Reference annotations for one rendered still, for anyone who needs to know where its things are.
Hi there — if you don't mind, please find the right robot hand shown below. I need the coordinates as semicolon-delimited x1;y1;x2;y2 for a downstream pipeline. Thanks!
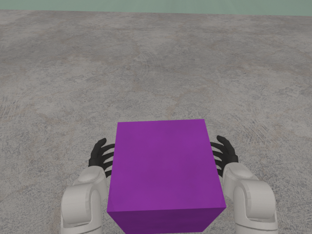
210;136;238;177

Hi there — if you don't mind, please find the robot right forearm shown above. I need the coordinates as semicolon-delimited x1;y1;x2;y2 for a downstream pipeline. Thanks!
222;162;278;234

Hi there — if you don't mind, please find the robot left forearm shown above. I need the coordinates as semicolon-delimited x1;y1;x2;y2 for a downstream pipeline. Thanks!
61;166;108;234

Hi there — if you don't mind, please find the left robot hand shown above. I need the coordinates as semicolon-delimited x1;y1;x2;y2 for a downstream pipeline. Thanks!
88;138;115;178

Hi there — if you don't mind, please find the carton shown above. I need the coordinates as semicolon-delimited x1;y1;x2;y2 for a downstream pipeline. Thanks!
107;119;227;234

